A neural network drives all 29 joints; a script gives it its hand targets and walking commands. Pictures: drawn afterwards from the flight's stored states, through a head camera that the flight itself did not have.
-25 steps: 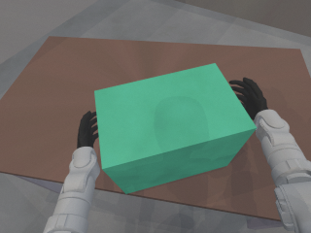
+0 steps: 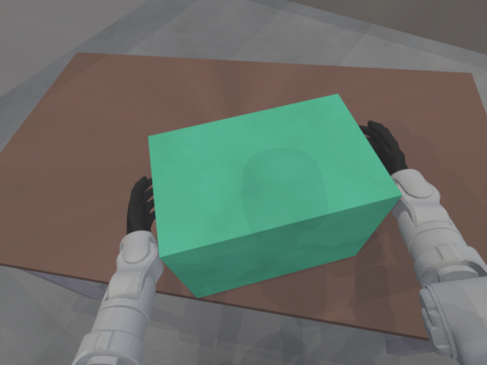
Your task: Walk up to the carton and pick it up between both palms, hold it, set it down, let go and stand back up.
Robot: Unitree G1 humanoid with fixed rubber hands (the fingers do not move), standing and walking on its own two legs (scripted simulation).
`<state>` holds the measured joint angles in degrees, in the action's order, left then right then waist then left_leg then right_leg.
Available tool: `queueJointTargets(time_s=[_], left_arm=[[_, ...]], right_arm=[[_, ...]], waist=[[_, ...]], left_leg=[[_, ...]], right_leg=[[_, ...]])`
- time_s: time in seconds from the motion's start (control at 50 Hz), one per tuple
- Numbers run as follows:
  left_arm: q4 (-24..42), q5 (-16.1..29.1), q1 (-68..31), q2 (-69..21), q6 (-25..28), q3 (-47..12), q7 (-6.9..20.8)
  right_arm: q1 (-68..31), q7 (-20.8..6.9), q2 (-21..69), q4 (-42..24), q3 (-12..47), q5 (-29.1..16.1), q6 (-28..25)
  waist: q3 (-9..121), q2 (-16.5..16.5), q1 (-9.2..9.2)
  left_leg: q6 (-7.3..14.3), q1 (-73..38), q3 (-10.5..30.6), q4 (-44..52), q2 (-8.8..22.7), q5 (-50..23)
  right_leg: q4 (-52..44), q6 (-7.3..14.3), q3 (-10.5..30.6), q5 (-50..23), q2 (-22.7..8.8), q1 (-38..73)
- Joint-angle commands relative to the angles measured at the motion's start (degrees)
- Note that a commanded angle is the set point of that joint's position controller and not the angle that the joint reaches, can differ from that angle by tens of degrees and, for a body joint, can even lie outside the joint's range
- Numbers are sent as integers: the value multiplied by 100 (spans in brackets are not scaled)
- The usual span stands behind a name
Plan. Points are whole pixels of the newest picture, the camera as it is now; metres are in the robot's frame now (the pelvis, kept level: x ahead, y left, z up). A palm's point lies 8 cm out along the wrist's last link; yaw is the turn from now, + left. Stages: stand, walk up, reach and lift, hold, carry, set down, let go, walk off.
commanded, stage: reach and lift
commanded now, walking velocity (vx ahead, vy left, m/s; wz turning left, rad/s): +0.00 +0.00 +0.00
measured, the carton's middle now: (263, 202) +0.40 +0.06 -0.01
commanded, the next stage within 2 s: none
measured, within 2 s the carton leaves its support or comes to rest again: leaves its support in 0.56 s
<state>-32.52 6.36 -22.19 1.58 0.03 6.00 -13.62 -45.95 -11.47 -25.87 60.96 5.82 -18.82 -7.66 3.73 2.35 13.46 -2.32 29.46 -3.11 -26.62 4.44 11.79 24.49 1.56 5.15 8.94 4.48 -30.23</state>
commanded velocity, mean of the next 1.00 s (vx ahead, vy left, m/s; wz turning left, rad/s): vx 0.00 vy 0.00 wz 0.00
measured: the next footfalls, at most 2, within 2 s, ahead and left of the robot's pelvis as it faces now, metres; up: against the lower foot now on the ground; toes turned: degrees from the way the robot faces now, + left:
none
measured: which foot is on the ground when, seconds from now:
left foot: down 0.00-1.00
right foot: down 0.00-1.00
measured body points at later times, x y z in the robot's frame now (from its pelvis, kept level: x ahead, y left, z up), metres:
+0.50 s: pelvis +0.00 +0.00 +0.00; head +0.09 -0.02 +0.44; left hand +0.31 +0.26 +0.01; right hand +0.48 -0.12 +0.04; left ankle +0.00 +0.14 -0.74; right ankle +0.02 -0.10 -0.74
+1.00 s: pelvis -0.01 +0.00 +0.00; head +0.05 -0.02 +0.45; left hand +0.30 +0.25 +0.02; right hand +0.46 -0.13 +0.06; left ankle +0.00 +0.14 -0.74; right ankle +0.02 -0.10 -0.74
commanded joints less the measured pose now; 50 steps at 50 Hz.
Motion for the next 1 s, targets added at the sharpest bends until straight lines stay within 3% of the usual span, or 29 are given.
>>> queueJointTargets(time_s=[0.0,0.06,0.08,0.12,0.18,0.22,0.28,0.34,0.42,0.46,0.48,0.5,0.52,0.56,0.6,0.62,0.68,0.7,0.72,0.74,0.8,0.84,0.86,0.92,0.98], left_arm=[[916,-66,-2612,-409,369,-72,75],[1133,5,-2694,-622,458,-222,93],[859,-67,-2642,-550,439,-166,112],[946,-100,-2690,-629,438,-198,128],[878,-120,-2761,-745,532,-187,184],[880,-157,-2813,-887,561,-256,212],[691,-270,-2760,-946,571,-194,314],[923,-303,-3067,-1388,664,-395,364],[1109,-413,-3631,-2350,750,-918,646],[1024,-373,-3675,-2421,790,-1011,773],[1179,-320,-3760,-2540,816,-1247,773],[1212,-356,-3811,-2550,831,-1235,792],[1067,-374,-3874,-2584,803,-1296,804],[1364,-307,-4032,-2733,823,-1500,787],[1402,-338,-4030,-2672,789,-1502,785],[1347,-415,-4065,-2724,770,-1468,760],[1077,-476,-4116,-2585,611,-1473,815],[1082,-534,-4167,-2570,611,-1360,840],[1190,-475,-4160,-2588,612,-1421,851],[1372,-398,-4149,-2692,610,-1580,828],[1157,-392,-4239,-2559,531,-1511,872],[1372,-372,-4349,-2693,560,-1574,840],[1231,-296,-4389,-2496,589,-1568,870],[1335,-173,-4718,-2538,596,-1678,819],[1321,-162,-4896,-2517,498,-1802,879]], right_arm=[[-2893,113,17,-620,-177,245,-341],[-2915,80,71,-800,-216,302,-414],[-2863,105,-41,-630,-244,288,-387],[-2833,90,36,-511,-289,349,-404],[-3049,50,371,-798,-122,320,-455],[-3025,20,474,-773,-162,445,-492],[-2871,-19,630,-555,-220,541,-494],[-2999,-110,1042,-577,-151,709,-573],[-3177,-292,2209,-808,90,1001,-672],[-3151,-279,2531,-1063,187,1068,-709],[-3100,-320,2631,-1036,117,1079,-734],[-2974,-332,2694,-971,193,1116,-730],[-3023,-348,2621,-835,173,1156,-726],[-3006,-377,2694,-774,189,1196,-749],[-2923,-402,2676,-768,174,1189,-757],[-2980,-425,2713,-739,197,1178,-740],[-2836,-441,2605,-341,96,1221,-623],[-2817,-439,2677,-319,136,1256,-627],[-2773,-444,2721,-419,147,1272,-612],[-2849,-472,2753,-616,180,1180,-653],[-2849,-444,2915,-717,266,1098,-507],[-2883,-438,3040,-927,261,1108,-495],[-2934,-455,3110,-997,243,1111,-509],[-3199,-480,3204,-1178,263,1091,-485],[-3066,-430,3379,-1103,296,1121,-355]], waist=[[4194,-948,292],[4478,-960,195],[4260,-950,196],[4299,-914,129],[4423,-1030,246],[4495,-1042,136],[4254,-1096,111],[4498,-1045,73],[4750,-1052,-60],[4758,-1261,-105],[4991,-1117,-219],[4969,-1163,-212],[4718,-986,-226],[4988,-967,-323],[4842,-893,-337],[4841,-812,-246],[4132,-718,-421],[4042,-760,-332],[4206,-858,-415],[4467,-792,-401],[4116,-933,-303],[4453,-858,-364],[4327,-1032,-345],[4546,-1084,-304],[4427,-1033,-456]], left_leg=[[-134,-100,-131,-192,-333,-2407],[-159,-272,-108,-200,-343,-2557],[-176,-278,-113,-190,-323,-2542],[-182,-412,-104,-158,-334,-2565],[-158,-148,-140,-183,-361,-2576],[-141,-207,-117,-151,-360,-2539],[-137,-250,-127,-111,-351,-2560],[-160,-347,-107,-86,-368,-2622],[-136,-646,-99,-57,-424,-2762],[-84,-462,-127,-6,-483,-2630],[-121,-594,-78,-5,-473,-2735],[-125,-632,-113,13,-487,-2798],[-158,-630,-73,73,-476,-2796],[-236,-997,-36,73,-426,-3110],[-252,-1086,-18,100,-451,-3060],[-244,-1070,-41,127,-436,-2977],[-243,-1113,-12,313,-436,-2643],[-204,-1052,-61,334,-441,-2538],[-185,-1155,-28,309,-426,-2548],[-220,-1251,-14,303,-427,-2689],[-107,-1120,-49,422,-470,-2151],[-100,-1175,-37,388,-474,-2192],[-49,-963,-84,426,-506,-1838],[-9,-872,-87,434,-517,-1618],[27,-909,-81,445,-517,-1340]], right_leg=[[53,137,-455,-1582,127,1776],[61,135,-514,-1720,159,1770],[26,106,-518,-1632,153,1755],[6,111,-535,-1670,143,1812],[64,112,-472,-1866,97,2048],[46,111,-493,-1861,121,2052],[1,67,-503,-1938,74,2048],[29,58,-542,-2049,74,2107],[-45,2,-613,-2254,62,2240],[-34,-43,-568,-2579,15,2553],[-30,-17,-579,-2716,18,2541],[-38,-45,-603,-2815,21,2604],[-68,-29,-619,-2696,1,2604],[-112,-4,-695,-2844,53,2541],[-197,1,-709,-2758,29,2397],[-252,28,-652,-2561,16,2476],[-442,35,-698,-2156,-35,2352],[-450,24,-662,-2142,-78,2500],[-442,25,-666,-2176,-63,2455],[-446,47,-683,-2250,-36,2482],[-516,-15,-647,-1832,-121,2556],[-474,9,-634,-1946,-105,2644],[-465,-49,-615,-1780,-154,2576],[-379,-58,-590,-1644,-146,2568],[-385,-71,-566,-1447,-182,2571]])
